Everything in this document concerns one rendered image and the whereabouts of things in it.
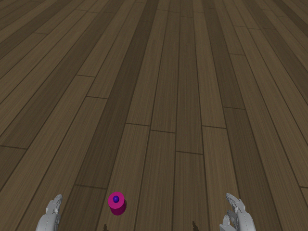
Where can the bottle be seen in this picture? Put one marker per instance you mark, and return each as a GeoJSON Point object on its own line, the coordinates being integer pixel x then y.
{"type": "Point", "coordinates": [116, 203]}

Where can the right robot hand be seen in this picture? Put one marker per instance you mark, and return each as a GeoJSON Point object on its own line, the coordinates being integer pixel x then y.
{"type": "Point", "coordinates": [241, 220]}

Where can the left robot hand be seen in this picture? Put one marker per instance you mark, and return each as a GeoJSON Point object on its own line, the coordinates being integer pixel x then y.
{"type": "Point", "coordinates": [50, 220]}

